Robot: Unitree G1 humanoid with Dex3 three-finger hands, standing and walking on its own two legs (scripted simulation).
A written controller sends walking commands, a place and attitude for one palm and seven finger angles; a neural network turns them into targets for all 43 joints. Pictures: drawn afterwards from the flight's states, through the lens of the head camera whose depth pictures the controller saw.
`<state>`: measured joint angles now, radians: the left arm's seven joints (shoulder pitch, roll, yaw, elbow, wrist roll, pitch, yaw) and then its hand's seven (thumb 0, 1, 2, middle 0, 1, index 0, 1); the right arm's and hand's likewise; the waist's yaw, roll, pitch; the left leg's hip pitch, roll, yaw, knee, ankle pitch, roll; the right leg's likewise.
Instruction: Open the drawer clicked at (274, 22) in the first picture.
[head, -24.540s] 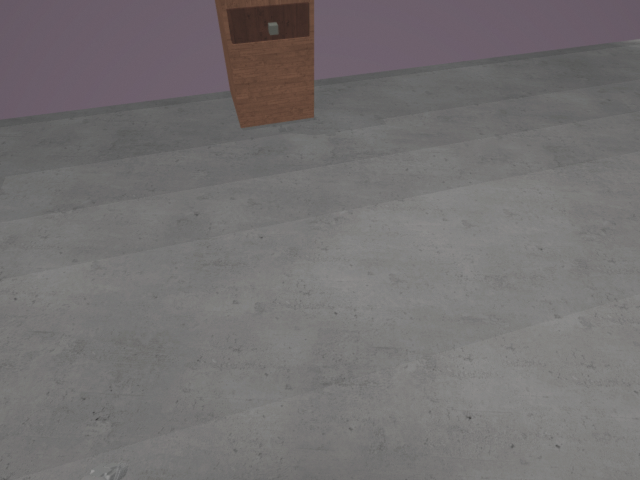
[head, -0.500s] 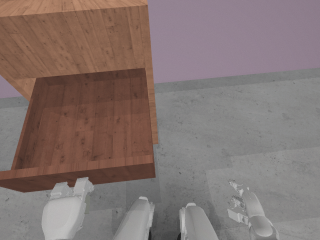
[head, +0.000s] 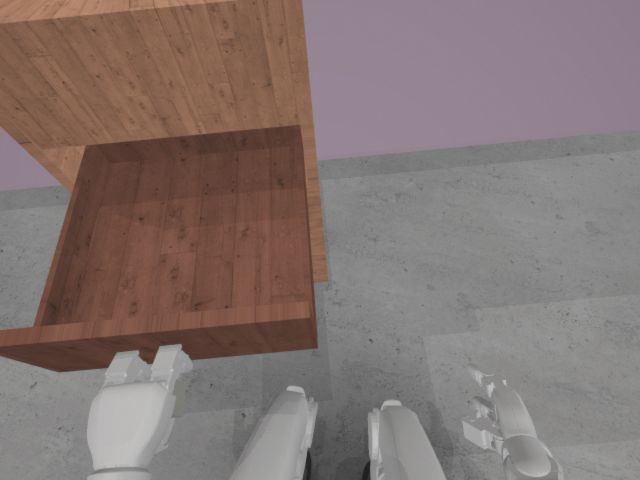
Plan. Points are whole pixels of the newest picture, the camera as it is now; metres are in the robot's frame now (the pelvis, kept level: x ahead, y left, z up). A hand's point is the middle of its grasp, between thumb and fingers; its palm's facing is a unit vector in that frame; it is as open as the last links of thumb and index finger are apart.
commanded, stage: open the thumb to release the handle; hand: left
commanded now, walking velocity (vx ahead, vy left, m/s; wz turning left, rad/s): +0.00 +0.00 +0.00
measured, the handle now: (164, 381) +0.23 +0.24 -0.06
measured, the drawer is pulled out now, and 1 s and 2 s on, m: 0.30 0.30 0.30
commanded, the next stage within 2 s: lift the hand off the handle in 0.26 s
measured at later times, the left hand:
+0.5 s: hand (156, 416) +0.19 +0.24 -0.07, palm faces -0.08 -0.06 -0.99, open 13.6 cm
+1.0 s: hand (149, 411) +0.19 +0.24 -0.05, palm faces -0.10 -0.07 -0.99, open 13.5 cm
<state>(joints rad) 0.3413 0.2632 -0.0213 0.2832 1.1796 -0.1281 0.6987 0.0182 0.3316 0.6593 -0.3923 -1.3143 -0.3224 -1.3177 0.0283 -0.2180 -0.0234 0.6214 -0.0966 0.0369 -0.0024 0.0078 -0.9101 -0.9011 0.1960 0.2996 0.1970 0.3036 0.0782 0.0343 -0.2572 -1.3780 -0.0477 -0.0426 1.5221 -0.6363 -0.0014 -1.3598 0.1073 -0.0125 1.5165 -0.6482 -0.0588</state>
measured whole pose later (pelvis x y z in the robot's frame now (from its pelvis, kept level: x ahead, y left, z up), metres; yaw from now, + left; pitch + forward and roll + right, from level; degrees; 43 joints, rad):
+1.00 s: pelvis -0.01 +0.00 +0.02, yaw +0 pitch +25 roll -1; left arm 0.30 0.27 -0.05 0.32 1.13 -0.05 0.69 0.00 -0.48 0.30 -0.33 -1.20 -0.38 -1.20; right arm 0.06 -0.21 -0.02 0.63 -0.07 0.02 -0.03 0.01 -0.91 -0.90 0.20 0.30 0.20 0.30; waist 0.05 0.05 -0.24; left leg -1.29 -0.04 -0.05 1.43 -0.59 0.00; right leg -1.27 0.11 -0.01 1.42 -0.59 -0.06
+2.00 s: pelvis +0.01 +0.01 +0.08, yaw +0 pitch +19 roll -1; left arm 0.41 0.28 -0.08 0.19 1.09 0.00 0.63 0.00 -0.48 0.30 -0.35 -1.21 -0.37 -1.22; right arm 0.12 -0.23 -0.02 0.56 -0.05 0.05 0.00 0.01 -0.91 -0.90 0.20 0.30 0.20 0.30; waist 0.04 0.06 -0.22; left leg -0.98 -0.04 -0.05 1.19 -0.53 0.02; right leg -0.95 0.10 0.01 1.16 -0.54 -0.04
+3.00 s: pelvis +0.03 +0.01 +0.12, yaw +0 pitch +11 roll +0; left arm 0.50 0.29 -0.09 0.07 1.04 0.04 0.52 0.00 -0.48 0.30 -0.32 -1.20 -0.31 -1.20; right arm 0.15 -0.24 -0.02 0.53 -0.02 0.08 0.03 0.01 -0.91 -0.90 0.20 0.30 0.20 0.30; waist 0.06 0.07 -0.18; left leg -0.68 -0.04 -0.03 0.95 -0.46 0.02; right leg -0.67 0.09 0.04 0.95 -0.47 -0.05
